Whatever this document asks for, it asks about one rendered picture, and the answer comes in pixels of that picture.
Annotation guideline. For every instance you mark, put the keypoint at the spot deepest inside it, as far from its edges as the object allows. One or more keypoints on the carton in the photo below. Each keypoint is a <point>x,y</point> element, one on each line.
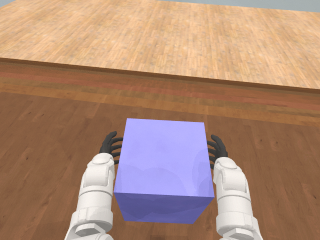
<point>164,173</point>

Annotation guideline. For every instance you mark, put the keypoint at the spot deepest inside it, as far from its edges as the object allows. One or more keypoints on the robot right forearm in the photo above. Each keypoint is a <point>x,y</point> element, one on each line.
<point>235,216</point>

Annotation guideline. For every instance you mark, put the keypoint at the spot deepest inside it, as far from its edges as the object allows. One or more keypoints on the robot left hand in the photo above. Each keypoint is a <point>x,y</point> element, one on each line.
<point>108,148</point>

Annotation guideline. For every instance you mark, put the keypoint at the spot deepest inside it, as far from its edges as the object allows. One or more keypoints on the robot right hand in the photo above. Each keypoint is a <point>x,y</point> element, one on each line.
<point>218,152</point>

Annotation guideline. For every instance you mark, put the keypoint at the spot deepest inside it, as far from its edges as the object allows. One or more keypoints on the robot left forearm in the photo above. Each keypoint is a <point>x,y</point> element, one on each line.
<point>93,214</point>

